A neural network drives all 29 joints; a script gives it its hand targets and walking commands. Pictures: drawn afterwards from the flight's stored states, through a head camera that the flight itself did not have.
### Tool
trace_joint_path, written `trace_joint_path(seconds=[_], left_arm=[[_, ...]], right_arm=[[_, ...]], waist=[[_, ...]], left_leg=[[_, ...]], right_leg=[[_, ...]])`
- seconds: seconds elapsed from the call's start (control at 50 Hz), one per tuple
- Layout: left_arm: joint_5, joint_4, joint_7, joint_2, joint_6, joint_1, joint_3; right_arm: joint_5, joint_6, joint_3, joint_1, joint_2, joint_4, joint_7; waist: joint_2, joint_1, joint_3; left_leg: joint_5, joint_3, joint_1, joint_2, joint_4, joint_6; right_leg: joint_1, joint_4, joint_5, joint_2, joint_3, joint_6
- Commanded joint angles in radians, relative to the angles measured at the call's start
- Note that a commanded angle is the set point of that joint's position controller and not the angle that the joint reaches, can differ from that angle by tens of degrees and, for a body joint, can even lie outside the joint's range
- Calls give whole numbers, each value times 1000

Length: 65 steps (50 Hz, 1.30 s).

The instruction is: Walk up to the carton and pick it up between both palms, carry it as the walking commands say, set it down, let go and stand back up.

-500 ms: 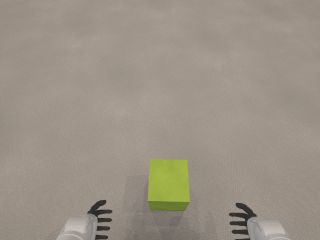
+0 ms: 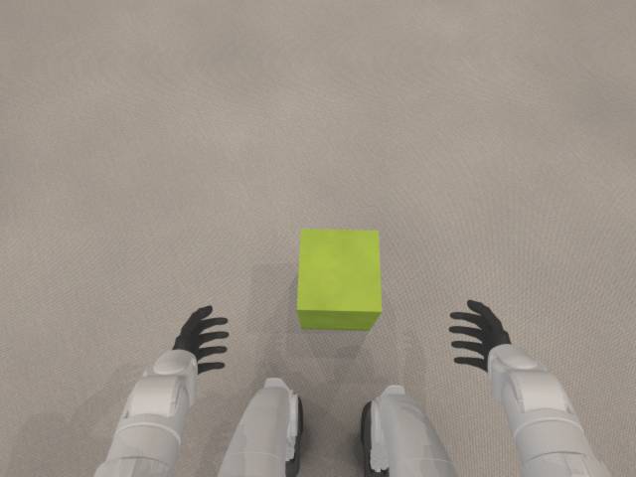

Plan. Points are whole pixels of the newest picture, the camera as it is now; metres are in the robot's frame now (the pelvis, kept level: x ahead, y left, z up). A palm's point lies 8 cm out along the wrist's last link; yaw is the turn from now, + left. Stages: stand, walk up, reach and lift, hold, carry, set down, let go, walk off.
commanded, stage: reach and lift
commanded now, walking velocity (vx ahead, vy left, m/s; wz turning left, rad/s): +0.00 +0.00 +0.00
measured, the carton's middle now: (337, 283) +0.50 -0.01 -0.58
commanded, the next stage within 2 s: none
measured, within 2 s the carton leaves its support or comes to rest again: neither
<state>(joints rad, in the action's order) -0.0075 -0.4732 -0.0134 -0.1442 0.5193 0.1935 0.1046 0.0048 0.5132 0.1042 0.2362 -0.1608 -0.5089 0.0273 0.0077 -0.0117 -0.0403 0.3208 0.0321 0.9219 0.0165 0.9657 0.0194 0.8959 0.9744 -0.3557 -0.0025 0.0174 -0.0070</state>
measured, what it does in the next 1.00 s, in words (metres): stands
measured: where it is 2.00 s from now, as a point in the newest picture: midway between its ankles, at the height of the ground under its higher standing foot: (330, 456)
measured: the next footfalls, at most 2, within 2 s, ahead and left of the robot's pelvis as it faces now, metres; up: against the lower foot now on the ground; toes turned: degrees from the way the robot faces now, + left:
none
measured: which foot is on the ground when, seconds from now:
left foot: down 0.00-1.00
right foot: down 0.00-1.00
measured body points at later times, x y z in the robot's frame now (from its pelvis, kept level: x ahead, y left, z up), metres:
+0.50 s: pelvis -0.01 +0.01 -0.03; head +0.24 +0.02 +0.34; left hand +0.43 +0.21 -0.15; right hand +0.45 -0.19 -0.14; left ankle +0.08 +0.11 -0.67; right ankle +0.07 -0.12 -0.67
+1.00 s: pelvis +0.01 +0.00 -0.05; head +0.33 +0.01 +0.28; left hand +0.51 +0.22 -0.17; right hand +0.53 -0.18 -0.17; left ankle +0.08 +0.11 -0.67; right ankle +0.07 -0.12 -0.67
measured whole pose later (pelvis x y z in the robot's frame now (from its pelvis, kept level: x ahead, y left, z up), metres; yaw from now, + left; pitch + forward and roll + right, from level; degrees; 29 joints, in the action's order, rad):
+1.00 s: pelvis +0.01 +0.00 -0.05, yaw -2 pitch +46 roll -1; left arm 0.03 -0.84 -0.02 -0.24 0.09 1.03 0.37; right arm 0.06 0.12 0.30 1.05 -0.20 -0.81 -0.05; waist 0.02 -0.03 0.06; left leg 0.29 0.01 1.55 0.00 1.03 0.01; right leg 1.54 1.04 -0.32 0.02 -0.02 0.01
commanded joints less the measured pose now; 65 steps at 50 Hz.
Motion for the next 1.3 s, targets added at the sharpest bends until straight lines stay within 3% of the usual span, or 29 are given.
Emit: trace_joint_path(seconds=[0.0, 0.14, 0.16, 0.18, 0.2, 0.26, 0.3, 0.32, 0.34, 0.36, 0.38, 0.4, 0.44, 0.46, 0.5, 0.7, 0.78, 0.8, 0.84, 0.86, 0.9, 0.94, 0.96, 0.98, 1.04, 1.12, 1.22, 1.24, 1.28], left_arm=[[-21, 62, 11, -110, 24, 311, 9], [-44, -95, 59, -48, 43, 568, 23], [-36, -119, 65, -64, 40, 600, 40], [-52, -149, 72, -50, 25, 647, 26], [-29, -163, 81, -72, 5, 664, 60], [-35, -173, 106, -79, -55, 758, 87], [-35, -209, 118, -76, -79, 828, 98], [-21, -217, 126, -96, -98, 828, 117], [-25, -193, 129, -115, -121, 848, 131], [-47, -201, 134, -71, -128, 842, 84], [-26, -196, 140, -120, -151, 868, 120], [-16, -205, 141, -143, -173, 902, 144], [-47, -195, 147, -92, -212, 875, 107], [-42, -210, 149, -110, -238, 876, 118], [-43, -208, 137, -104, -291, 837, 120], [-11, -274, 49, -138, -477, 917, 208], [6, -303, 27, -174, -468, 984, 268], [8, -321, 18, -200, -470, 978, 264], [11, -287, 7, -212, -462, 1021, 275], [13, -276, 4, -232, -464, 992, 285], [29, -280, -2, -233, -455, 1011, 277], [42, -246, -8, -205, -443, 1019, 272], [49, -262, -15, -194, -444, 1000, 274], [51, -256, -17, -190, -449, 1013, 280], [71, -294, -14, -179, -445, 1059, 297], [73, -345, -5, -171, -430, 1164, 298], [62, -398, 22, -207, -409, 1192, 290], [52, -375, 30, -179, -414, 1203, 263], [47, -410, 49, -213, -424, 1188, 266]], right_arm=[[-16, 25, 28, 267, -76, 23, -7], [-24, 15, 65, 538, -154, -184, -15], [-24, 8, 58, 592, -130, -184, -15], [-8, -5, 83, 639, -177, -202, -15], [-15, -28, 68, 670, -168, -212, -21], [-12, -84, 90, 781, -182, -192, -41], [-8, -109, 106, 845, -177, -213, -42], [-7, -124, 114, 828, -196, -252, -47], [-24, -139, 91, 880, -163, -245, -49], [-34, -154, 93, 841, -166, -248, -55], [-19, -170, 110, 879, -183, -250, -59], [-1, -195, 151, 903, -222, -248, -61], [-9, -234, 153, 849, -226, -267, -55], [-14, -259, 151, 845, -210, -302, -52], [-29, -311, 141, 812, -199, -269, -49], [-35, -470, 143, 892, -129, -300, -59], [6, -457, 169, 1010, -182, -252, -74], [19, -450, 157, 1001, -138, -251, -74], [31, -435, 165, 1006, -136, -212, -77], [37, -427, 162, 1013, -119, -191, -78], [52, -411, 192, 1021, -139, -193, -83], [65, -406, 206, 1001, -142, -165, -78], [63, -410, 215, 973, -117, -204, -73], [78, -413, 215, 989, -117, -210, -68], [63, -418, 231, 1014, -109, -260, -59], [82, -399, 259, 1122, -101, -329, -65], [79, -392, 247, 1140, -153, -393, -77], [46, -400, 235, 1174, -156, -344, -80], [28, -409, 202, 1179, -158, -384, -83]], waist=[[43, 17, 289], [-101, 18, 406], [-59, 1, 402], [-40, 36, 410], [-46, -6, 407], [42, -18, 569], [41, -25, 587], [33, -16, 621], [59, -67, 678], [14, -3, 701], [51, -60, 770], [25, -4, 800], [-23, 9, 860], [-32, -14, 901], [-47, 5, 964], [-33, -32, 1019], [11, -40, 1135], [94, -26, 1114], [103, -12, 1216], [127, -50, 1245], [50, -37, 1276], [40, -19, 1265], [-9, -28, 1173], [5, -35, 1148], [-40, -35, 1004], [-11, -26, 857], [13, -24, 951], [-26, -21, 978], [-11, -51, 1014]], left_leg=[[274, -33, -271, -18, -129, -1], [271, -28, -268, -24, -110, -35], [265, -28, -215, -19, -98, -37], [294, -43, -227, -6, -100, -31], [252, -49, -231, -14, -88, -39], [169, -50, -180, -16, -53, -43], [199, -65, -203, -12, -66, -36], [141, -39, -179, -21, -41, -43], [117, -41, -159, -27, -33, -35], [59, -36, -176, -29, -36, -34], [50, -34, -182, -40, -17, -40], [16, -47, -215, -35, -13, -53], [-138, -69, -315, -36, -12, -59], [-247, -71, -328, -34, 24, -61], [-378, -79, -360, -44, 28, -58], [-731, -112, -190, -52, 94, -50], [-608, -51, 13, -71, 73, -61], [-543, -51, 94, -76, 60, -54], [-553, -34, 98, -78, 72, -53], [-566, -39, 85, -81, 51, -43], [-611, -28, 5, -74, 70, -44], [-595, -27, -22, -70, 71, -51], [-591, -27, -12, -64, 82, -50], [-583, -33, -17, -66, 87, -54], [-396, -43, 36, -60, 111, -47], [-138, -31, 241, -64, 192, -49], [-111, -26, 292, -72, 331, -71], [-145, -20, 273, -70, 345, -72], [-176, -24, 330, -75, 422, -67]], right_leg=[[-34, -183, -325, 1, -27, -21], [25, -122, -246, 14, -3, -19], [34, -108, -246, 17, 8, -13], [54, -83, -244, 34, 12, -9], [72, -87, -227, 22, -4, -8], [27, -49, -160, 39, 19, -6], [68, -34, -166, 41, 14, 5], [87, -42, -139, 38, 4, 6], [46, -27, -121, 35, 4, 7], [58, -14, -54, 45, 15, 17], [56, -21, -69, 48, 7, 11], [114, -3, -32, 54, 22, 20], [153, -13, 46, 64, 20, 9], [189, 8, 110, 69, 13, 13], [221, 4, 199, 78, 28, 18], [303, 15, 547, 72, -65, 44], [57, 61, 588, 63, -70, 55], [33, 55, 610, 58, -67, 57], [-66, 78, 639, 59, -66, 53], [-90, 75, 667, 59, -70, 57], [3, 70, 584, 70, -53, 62], [58, 55, 563, 76, -38, 53], [174, 50, 518, 77, -39, 50], [227, 46, 473, 80, -39, 53], [372, 71, 274, 73, -8, 44], [513, 161, 43, 82, -13, 54], [591, 324, 13, 94, 30, 53], [601, 335, 42, 93, 35, 56], [628, 420, 69, 92, 35, 55]])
